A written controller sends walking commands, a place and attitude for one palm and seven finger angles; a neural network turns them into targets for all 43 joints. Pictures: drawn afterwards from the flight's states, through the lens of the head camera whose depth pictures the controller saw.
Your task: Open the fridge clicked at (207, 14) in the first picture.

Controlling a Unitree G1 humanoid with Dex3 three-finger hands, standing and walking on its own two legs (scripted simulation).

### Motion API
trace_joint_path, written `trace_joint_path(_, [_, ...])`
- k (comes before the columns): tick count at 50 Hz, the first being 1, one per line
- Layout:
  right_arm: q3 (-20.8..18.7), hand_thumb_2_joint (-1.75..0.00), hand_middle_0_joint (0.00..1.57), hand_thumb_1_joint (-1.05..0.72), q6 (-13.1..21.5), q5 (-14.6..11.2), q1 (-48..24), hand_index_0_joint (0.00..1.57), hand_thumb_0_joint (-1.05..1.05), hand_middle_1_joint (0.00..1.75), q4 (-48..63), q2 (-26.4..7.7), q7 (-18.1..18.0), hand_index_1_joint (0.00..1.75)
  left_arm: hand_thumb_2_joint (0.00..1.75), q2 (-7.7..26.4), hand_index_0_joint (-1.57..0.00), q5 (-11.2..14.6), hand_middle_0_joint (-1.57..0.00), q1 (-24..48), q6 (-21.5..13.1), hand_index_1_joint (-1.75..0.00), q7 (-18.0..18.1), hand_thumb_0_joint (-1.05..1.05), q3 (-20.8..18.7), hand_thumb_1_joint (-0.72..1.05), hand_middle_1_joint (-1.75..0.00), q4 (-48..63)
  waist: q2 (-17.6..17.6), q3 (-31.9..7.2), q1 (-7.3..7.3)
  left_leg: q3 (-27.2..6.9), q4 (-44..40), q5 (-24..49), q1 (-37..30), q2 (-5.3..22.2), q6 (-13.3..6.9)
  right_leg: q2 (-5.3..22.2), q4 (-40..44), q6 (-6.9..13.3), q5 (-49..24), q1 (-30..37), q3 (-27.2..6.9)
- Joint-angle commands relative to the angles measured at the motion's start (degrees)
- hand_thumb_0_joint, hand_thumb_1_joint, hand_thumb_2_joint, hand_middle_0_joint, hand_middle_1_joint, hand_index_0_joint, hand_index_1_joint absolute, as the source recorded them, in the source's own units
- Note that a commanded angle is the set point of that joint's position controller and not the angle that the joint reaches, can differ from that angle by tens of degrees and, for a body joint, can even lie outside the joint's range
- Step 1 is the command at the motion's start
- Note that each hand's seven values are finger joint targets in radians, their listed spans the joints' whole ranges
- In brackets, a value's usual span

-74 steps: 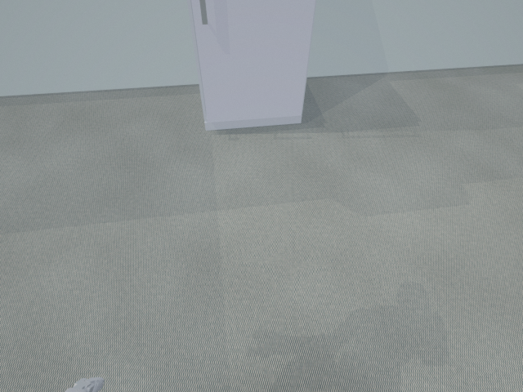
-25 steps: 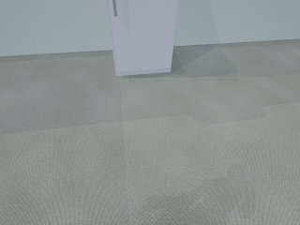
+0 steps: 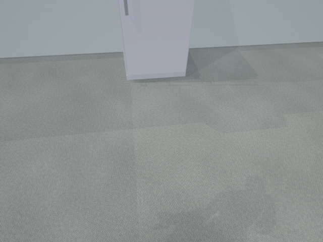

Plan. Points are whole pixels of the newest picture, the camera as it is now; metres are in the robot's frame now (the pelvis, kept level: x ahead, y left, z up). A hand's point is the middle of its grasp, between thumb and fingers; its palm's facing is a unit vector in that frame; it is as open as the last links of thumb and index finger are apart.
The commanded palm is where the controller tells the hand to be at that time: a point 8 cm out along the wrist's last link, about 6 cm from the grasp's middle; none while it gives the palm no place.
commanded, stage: walk to a spot facing it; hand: left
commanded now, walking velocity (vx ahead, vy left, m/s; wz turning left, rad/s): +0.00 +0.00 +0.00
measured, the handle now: out of the picture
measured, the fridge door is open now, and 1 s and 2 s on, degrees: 0 0 0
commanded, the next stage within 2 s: none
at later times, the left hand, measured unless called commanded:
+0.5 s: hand out of the picture +0.07 +0.21 -0.19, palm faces +0.01 -0.99 -0.14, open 7.4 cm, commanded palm none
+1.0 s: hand (114, 184) +0.33 +0.18 -0.18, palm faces +0.12 -0.97 -0.20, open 7.2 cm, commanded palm none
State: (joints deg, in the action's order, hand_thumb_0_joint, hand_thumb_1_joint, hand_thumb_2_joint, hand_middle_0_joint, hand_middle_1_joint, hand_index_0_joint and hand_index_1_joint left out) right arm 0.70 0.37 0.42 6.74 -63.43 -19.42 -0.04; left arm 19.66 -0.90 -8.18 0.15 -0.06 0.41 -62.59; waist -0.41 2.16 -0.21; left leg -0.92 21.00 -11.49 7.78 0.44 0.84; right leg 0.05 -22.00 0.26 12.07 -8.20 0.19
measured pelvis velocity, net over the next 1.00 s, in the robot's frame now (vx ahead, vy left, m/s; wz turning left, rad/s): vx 0.30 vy -0.01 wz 0.10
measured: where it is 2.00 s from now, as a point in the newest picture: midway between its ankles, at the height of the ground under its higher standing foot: (159, 160)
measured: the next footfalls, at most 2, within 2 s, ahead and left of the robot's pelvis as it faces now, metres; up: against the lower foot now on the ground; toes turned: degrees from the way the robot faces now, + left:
right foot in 0.74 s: +0.35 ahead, -0.11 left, +0.00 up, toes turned -6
left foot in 1.14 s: +0.48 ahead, +0.14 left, +0.00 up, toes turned +18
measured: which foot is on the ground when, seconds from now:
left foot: down 0.00-0.74, up 0.76-1.00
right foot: down 0.00-0.36, up 0.38-0.72, down 0.74-1.00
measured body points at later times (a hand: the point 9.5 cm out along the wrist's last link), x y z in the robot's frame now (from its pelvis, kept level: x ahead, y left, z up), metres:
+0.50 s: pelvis +0.09 +0.03 -0.01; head +0.11 +0.05 +0.44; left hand +0.07 +0.26 -0.18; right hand +0.02 -0.19 -0.15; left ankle +0.01 +0.12 -0.75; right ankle +0.05 -0.10 -0.68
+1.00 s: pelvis +0.30 -0.01 -0.01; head +0.31 +0.01 +0.44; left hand +0.33 +0.24 -0.17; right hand +0.37 -0.25 -0.15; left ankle +0.34 +0.13 -0.70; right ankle +0.31 -0.11 -0.75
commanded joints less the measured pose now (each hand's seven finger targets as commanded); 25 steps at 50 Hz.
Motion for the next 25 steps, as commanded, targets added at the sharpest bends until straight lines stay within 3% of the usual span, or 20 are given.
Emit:
trace_joint_path(1, [-2.51,-0.9,0.2,-0.9,1.51,-0.11,-2.69,0.2,0.0,0.3,3.53,-11.62,-0.72,0.3,0.9,11.55,-0.2,0.25,-0.2,2.36,-1.58,-0.3,0.62,0.0,-2.32,0.9,-0.3,3.96,0.3,-3.52,-0.08,-5.33,-2.9,7.87,-0.28,6.2,-2.36,6.83,3.83,1.46,-6.83,0.23,-6.0])
trace_joint_path(3, [-2.46,-0.9,0.2,-0.9,1.52,-0.05,-2.68,0.2,0.0,0.3,3.52,-11.61,-0.69,0.3,0.9,11.61,-0.2,0.24,-0.2,2.36,-1.55,-0.3,0.58,0.0,-2.28,0.9,-0.3,3.85,0.65,-3.38,-0.06,-5.37,-3.14,7.16,-0.03,6.13,-2.37,6.92,4.07,1.44,-6.01,0.23,-6.12])
trace_joint_path(4, [-1.32,-0.9,0.2,-0.9,1.05,0.2,-0.64,0.2,0.0,0.3,2.48,-6.98,-0.52,0.3,0.9,6.98,-0.2,0.36,-0.2,0.06,-1.05,-0.3,0.77,0.0,-1.45,0.9,-0.3,2.79,0.16,-5.39,-0.03,-4.63,-2.49,5.02,-0.42,5.92,-1.81,6.86,4.06,0.77,-2.73,1.3,-5.74])
trace_joint_path(5, [-0.61,-0.9,0.2,-0.9,0.4,0.45,1.53,0.2,0.0,0.3,1.73,-4.02,-0.33,0.3,0.9,4.35,-0.2,0.2,-0.2,-2.14,-0.37,-0.3,0.84,0.0,-0.73,0.9,-0.3,1.92,-0.16,-4.77,-0.16,-4.01,-1.8,-0.93,0.59,5.19,-1.45,6.5,3.89,0.45,5.25,0.69,-5.72])
trace_joint_path(7, [-0.85,-0.9,0.2,-0.9,-0.3,0.91,3.3,0.2,0.0,0.3,1.68,-3.78,-0.11,0.3,0.9,4.99,-0.2,-0.27,-0.2,-4.46,0.25,-0.3,0.37,0.0,-1.14,0.9,-0.3,1.78,-1.75,0.25,-0.49,-3.5,-0.67,-14.84,6.37,3.58,-1.79,6.36,5.3,1.18,19.36,-2.39,-7.73])
trace_joint_path(8, [-0.98,-0.9,0.2,-0.9,-0.41,1.1,3.78,0.2,0.0,0.3,2.01,-3.5,-0.04,0.3,0.9,5.38,-0.2,-0.41,-0.2,-5.38,0.37,-0.3,0.12,0.0,-1.54,0.9,-0.3,2.02,-3.09,2.71,-0.82,-3.17,0.9,-18.01,9.77,2.65,-1.87,6.9,6.14,2.02,23.43,-3.09,-9.24])
trace_joint_path(11, [-1.27,-0.9,0.2,-0.9,0.08,1.05,5.3,0.2,0.0,0.3,3.56,-1.91,-0.01,0.3,0.9,6.65,-0.2,-0.31,-0.2,-9.81,-0.08,-0.3,-0.01,0.0,-2.81,0.9,-0.3,2.42,-8.32,3.76,-1.64,1.44,11.89,-15.38,15.64,0.62,-1.85,12.22,9.67,6.0,28.69,-0.68,-15.48])
trace_joint_path(13, [-1.79,-0.9,0.2,-0.9,0.74,0.91,6.13,0.2,0.0,0.3,4.43,-0.93,0.12,0.3,0.9,6.71,-0.2,-0.22,-0.2,-11.0,-0.94,-0.3,0.18,0.0,-3.51,0.9,-0.3,2.92,-8.84,4.23,-1.11,2.98,16.29,-12.86,16.01,2.0,-1.75,15.95,10.87,8.59,26.14,-1.21,-17.7])
trace_joint_path(14, [-1.99,-0.9,0.2,-0.9,1.1,0.8,7.25,0.2,0.0,0.3,4.47,-0.4,0.25,0.3,0.9,6.05,-0.2,-0.29,-0.2,-10.42,-1.26,-0.3,0.26,0.0,-3.67,0.9,-0.3,3.18,-7.16,4.64,-0.17,3.47,14.59,-12.57,13.96,2.85,-1.78,16.14,9.52,8.9,23.34,-3.1,-15.94])
trace_joint_path(15, [-2.11,-0.9,0.2,-0.9,1.47,0.68,9.66,0.2,0.0,0.3,3.89,0.49,0.32,0.3,0.9,5.03,-0.2,-0.26,-0.2,-9.55,-1.35,-0.3,0.2,0.0,-3.7,0.9,-0.3,3.47,-5.07,4.79,1.16,4.15,10.42,-11.09,8.5,2.92,-2.02,14.63,6.57,8.12,20.61,-7.01,-12.51])
trace_joint_path(16, [-2.27,-0.9,0.2,-0.9,1.84,0.55,13.6,0.2,0.0,0.3,2.63,0.83,0.27,0.3,0.9,3.39,-0.2,-0.14,-0.2,-8.16,-1.29,-0.3,0.04,0.0,-3.47,0.9,-0.3,3.91,-1.45,4.5,2.98,3.07,5.81,-10.33,1.43,3.15,-2.61,10.68,1.45,6.41,18.47,-11.89,-7.49])
trace_joint_path(17, [-2.88,-0.9,0.2,-0.9,2.22,0.9,19.53,0.2,0.0,0.3,0.74,-1.2,-0.05,0.3,0.9,0.21,-0.2,-0.06,-0.2,-7.33,-1.21,-0.3,-0.23,0.0,-3.15,0.9,-0.3,4.74,7.84,4.73,4.83,-6.89,-0.91,-12.74,-4.19,8.65,-5.02,4.54,-10.39,3.51,15.96,-18.12,-0.8])
trace_joint_path(18, [-4.11,-0.9,0.2,-0.9,2.68,1.42,26.5,0.2,0.0,0.3,-1.39,-4.96,-0.42,0.3,0.9,-2.8,-0.2,-0.17,-0.2,-3.92,-1.44,-0.3,-0.31,0.0,-2.54,0.9,-0.3,6.67,20.04,5.52,7.16,-23.54,-10.02,-14.48,-8.31,18.99,-9.65,-1.22,-27.92,0.75,18.14,-27.55,7.12])
trace_joint_path(19, [-3.71,-0.9,0.2,-0.9,2.89,1.26,29.32,0.2,0.0,0.3,-2.19,-3.58,-1.22,0.3,0.9,-1.98,-0.2,-0.61,-0.2,-0.06,-2.09,-0.3,0.03,0.0,-2.6,0.9,-0.3,8.77,14.93,8.3,7.37,-28.5,-11.45,-6.03,-10.33,22.04,-12.56,0.89,-36.7,1.22,19.65,-34.57,1.68])
trace_joint_path(20, [-3.33,-0.9,0.2,-0.9,3.18,0.94,28.35,0.2,0.0,0.3,-2.01,-1.56,-1.6,0.3,0.9,-2.52,-0.2,-0.49,-0.2,0.68,-2.65,-0.3,-0.26,0.0,-2.87,0.9,-0.3,8.68,7.99,8.59,6.3,-26.32,-9.48,2.2,-11.22,22.41,-14.44,3.58,-40.98,1.46,16.7,-36.94,-0.09])
trace_joint_path(21, [-3.13,-0.9,0.2,-0.9,3.75,0.69,26.5,0.2,0.0,0.3,-1.25,0.04,-1.67,0.3,0.9,-2.48,-0.2,-0.46,-0.2,0.27,-2.96,-0.3,-0.75,0.0,-2.9,0.9,-0.3,8.05,4.33,7.56,5.09,-22.07,-8.68,8.38,-11.53,21.6,-14.35,5.39,-41.8,0.95,14.14,-36.97,-0.48])
trace_joint_path(22, [-2.93,-0.9,0.2,-0.9,4.28,0.84,25.83,0.2,0.0,0.3,-1.06,0.98,-1.86,0.3,0.9,-3.79,-0.2,-0.56,-0.2,-0.51,-2.95,-0.3,-1.03,0.0,-2.95,0.9,-0.3,7.54,4.14,5.82,4.29,-17.86,-8.25,13.19,-11.46,19.6,-13.42,5.93,-41.77,0.41,12.34,-35.08,0.0])
trace_joint_path(23, [-2.92,-0.9,0.2,-0.9,4.63,0.76,24.81,0.2,0.0,0.3,-1.21,1.44,-2.03,0.3,0.9,-4.8,-0.2,-0.43,-0.2,-1.79,-2.7,-0.3,-1.22,0.0,-2.94,0.9,-0.3,7.22,6.35,4.47,3.06,-13.66,-8.35,14.54,-11.4,18.05,-12.74,6.35,-40.61,-0.07,10.76,-33.74,0.66])
trace_joint_path(25, [-3.1,-0.9,0.2,-0.9,5.05,0.62,25.09,0.2,0.0,0.3,-1.82,2.5,-2.27,0.3,0.9,-6.14,-0.2,-0.39,-0.2,-1.18,-2.23,-0.3,-1.63,0.0,-2.89,0.9,-0.3,7.35,7.17,3.61,2.8,-8.69,-8.85,15.52,-10.97,15.47,-11.69,6.5,-35.87,-0.67,7.75,-32.0,2.5])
